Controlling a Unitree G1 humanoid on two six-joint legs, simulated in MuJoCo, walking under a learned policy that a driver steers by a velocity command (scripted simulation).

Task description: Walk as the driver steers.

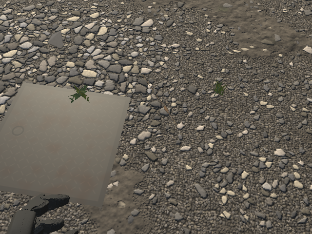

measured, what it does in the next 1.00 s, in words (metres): walks ahead: right foot, then left foot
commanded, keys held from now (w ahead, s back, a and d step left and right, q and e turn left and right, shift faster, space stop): q+shift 0.08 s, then shift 0.08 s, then w+shift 0.40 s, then w+e+shift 0.44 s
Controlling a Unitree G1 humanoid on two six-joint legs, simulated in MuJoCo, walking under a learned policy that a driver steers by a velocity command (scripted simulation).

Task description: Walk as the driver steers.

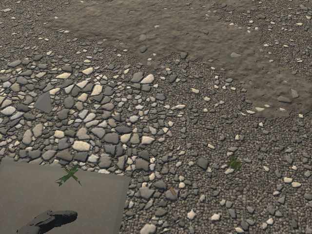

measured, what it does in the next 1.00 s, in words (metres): walks ahead, turning right: right foot, then left foot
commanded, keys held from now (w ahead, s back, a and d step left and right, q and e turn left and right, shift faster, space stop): w+e+shift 0.30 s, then w+shift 0.04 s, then shift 0.66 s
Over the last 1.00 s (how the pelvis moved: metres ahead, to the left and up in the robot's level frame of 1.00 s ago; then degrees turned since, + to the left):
0.40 0.01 -0.04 0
